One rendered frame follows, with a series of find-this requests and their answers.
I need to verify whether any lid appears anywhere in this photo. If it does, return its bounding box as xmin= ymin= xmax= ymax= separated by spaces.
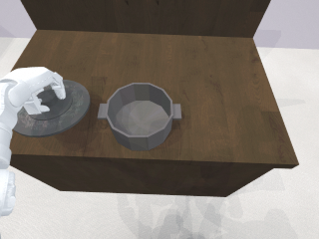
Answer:
xmin=13 ymin=80 xmax=91 ymax=138

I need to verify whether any table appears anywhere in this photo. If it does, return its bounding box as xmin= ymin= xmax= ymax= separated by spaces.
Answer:
xmin=9 ymin=0 xmax=299 ymax=197

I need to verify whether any pot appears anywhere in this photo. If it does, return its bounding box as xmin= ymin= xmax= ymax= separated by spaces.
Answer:
xmin=97 ymin=83 xmax=181 ymax=151

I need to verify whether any left robot forearm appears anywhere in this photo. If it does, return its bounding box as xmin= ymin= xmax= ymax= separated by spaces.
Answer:
xmin=0 ymin=77 xmax=31 ymax=169

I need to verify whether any knob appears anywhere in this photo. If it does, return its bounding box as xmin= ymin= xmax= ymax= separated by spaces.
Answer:
xmin=36 ymin=90 xmax=58 ymax=108

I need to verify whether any robot left hand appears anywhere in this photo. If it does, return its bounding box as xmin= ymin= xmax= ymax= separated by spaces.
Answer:
xmin=4 ymin=67 xmax=66 ymax=115

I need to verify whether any left robot upper arm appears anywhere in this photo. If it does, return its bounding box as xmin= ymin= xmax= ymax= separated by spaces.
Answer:
xmin=0 ymin=169 xmax=16 ymax=239

